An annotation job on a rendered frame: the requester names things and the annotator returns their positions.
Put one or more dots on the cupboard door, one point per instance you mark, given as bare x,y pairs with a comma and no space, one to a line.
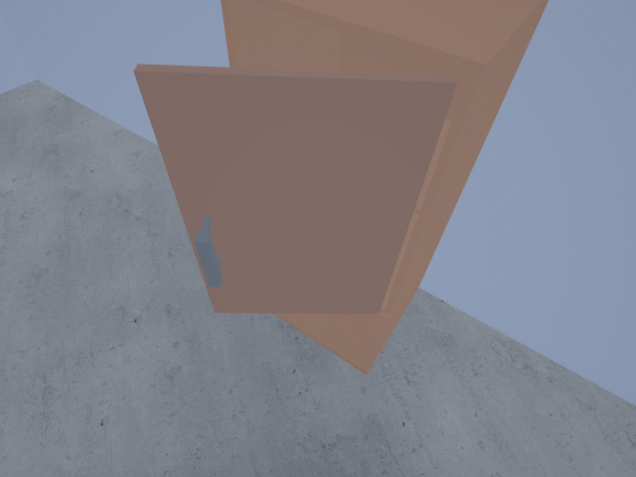
310,178

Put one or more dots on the handle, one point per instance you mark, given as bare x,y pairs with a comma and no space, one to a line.
206,251

